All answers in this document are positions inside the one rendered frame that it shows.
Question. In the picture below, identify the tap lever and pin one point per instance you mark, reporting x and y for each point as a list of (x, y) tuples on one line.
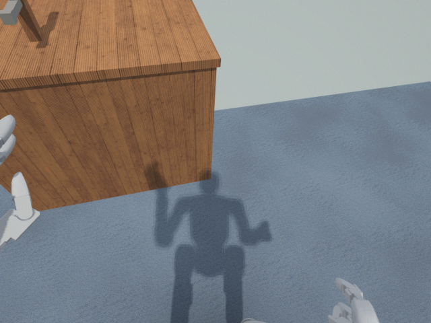
[(10, 12)]

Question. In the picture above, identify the counter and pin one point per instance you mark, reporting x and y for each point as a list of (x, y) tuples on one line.
[(110, 97)]

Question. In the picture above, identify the robot left hand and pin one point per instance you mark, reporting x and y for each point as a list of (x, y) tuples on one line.
[(15, 222)]

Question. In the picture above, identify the robot right hand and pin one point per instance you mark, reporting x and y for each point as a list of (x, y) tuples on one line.
[(361, 310)]

